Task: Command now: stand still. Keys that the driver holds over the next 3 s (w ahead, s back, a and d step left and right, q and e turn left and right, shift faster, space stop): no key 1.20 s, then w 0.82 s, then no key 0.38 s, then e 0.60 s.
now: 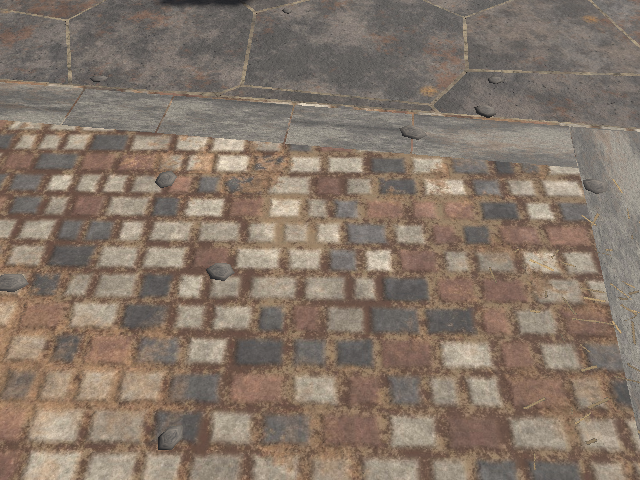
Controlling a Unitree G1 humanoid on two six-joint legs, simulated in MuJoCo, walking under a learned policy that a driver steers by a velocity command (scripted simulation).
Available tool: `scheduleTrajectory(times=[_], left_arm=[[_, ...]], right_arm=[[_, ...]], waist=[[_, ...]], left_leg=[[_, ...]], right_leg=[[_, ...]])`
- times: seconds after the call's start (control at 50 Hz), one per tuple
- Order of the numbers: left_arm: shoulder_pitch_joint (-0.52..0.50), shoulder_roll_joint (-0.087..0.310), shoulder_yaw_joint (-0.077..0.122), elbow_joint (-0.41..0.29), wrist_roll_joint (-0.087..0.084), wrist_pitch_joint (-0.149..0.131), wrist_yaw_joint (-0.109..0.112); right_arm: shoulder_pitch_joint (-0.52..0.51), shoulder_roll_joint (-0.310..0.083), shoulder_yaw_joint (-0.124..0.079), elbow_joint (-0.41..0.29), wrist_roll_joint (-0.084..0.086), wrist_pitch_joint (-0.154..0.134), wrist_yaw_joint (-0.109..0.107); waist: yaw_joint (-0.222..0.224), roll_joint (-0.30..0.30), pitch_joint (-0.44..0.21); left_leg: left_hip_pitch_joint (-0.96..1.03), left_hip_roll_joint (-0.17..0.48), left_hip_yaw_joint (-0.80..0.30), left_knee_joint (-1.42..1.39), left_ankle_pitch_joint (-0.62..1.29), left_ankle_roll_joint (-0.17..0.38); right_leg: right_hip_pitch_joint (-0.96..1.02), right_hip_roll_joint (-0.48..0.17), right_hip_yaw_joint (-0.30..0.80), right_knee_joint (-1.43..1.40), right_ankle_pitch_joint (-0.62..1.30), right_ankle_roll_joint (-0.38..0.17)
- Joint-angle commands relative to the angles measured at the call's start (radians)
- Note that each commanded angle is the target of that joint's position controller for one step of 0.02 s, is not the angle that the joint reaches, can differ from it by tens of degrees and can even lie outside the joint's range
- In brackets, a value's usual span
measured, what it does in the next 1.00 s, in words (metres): stands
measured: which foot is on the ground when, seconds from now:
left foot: down 0.00-1.00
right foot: down 0.00-1.00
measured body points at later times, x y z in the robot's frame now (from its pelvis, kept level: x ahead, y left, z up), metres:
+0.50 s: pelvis +0.00 +0.00 +0.00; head +0.01 +0.00 +0.45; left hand -0.02 +0.23 -0.16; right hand +0.04 -0.24 -0.16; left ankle +0.04 +0.12 -0.74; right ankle -0.04 -0.12 -0.74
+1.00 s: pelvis +0.00 +0.00 +0.00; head +0.02 +0.00 +0.45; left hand -0.03 +0.22 -0.16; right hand +0.04 -0.24 -0.16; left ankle +0.04 +0.12 -0.74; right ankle -0.04 -0.12 -0.74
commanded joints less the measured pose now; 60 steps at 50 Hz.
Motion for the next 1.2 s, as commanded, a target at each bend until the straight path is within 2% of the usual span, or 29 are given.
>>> scheduleTrajectory(times=[0.02, 0.52, 1.2], left_arm=[[0.068, 0.089, 0.012, -0.011, 0.0, -0.005, 0.004], [0.142, 0.065, 0.003, -0.002, -0.002, -0.009, 0.006], [0.191, 0.049, 0.002, -0.013, -0.004, -0.011, 0.005]], right_arm=[[0.008, -0.098, -0.015, -0.022, 0.0, -0.006, -0.003], [0.063, -0.08, -0.005, 0.001, 0.002, -0.008, -0.007], [0.107, -0.067, -0.002, -0.002, 0.004, -0.009, -0.011]], waist=[[-0.001, -0.009, -0.006], [-0.003, -0.006, 0.012], [-0.003, -0.008, 0.019]], left_leg=[[0.111, 0.03, -0.031, -0.057, 0.16, 0.039], [0.095, 0.027, -0.033, -0.063, 0.126, 0.036], [0.097, 0.026, -0.03, -0.05, 0.157, 0.031]], right_leg=[[-0.131, -0.025, 0.019, -0.11, 0.13, -0.018], [-0.147, -0.019, 0.014, -0.118, 0.097, -0.019], [-0.144, -0.017, 0.016, -0.115, 0.127, -0.021]])
Next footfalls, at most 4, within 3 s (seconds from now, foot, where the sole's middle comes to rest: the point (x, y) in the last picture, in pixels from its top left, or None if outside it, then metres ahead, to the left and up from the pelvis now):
1.94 right None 0.49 -0.11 -0.77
2.40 left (288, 415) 0.65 0.10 -0.77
2.78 right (406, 460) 0.55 -0.14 -0.77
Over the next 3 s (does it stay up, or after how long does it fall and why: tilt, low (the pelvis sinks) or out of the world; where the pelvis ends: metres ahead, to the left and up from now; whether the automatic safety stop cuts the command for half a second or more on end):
stays up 0.52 -0.06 0.01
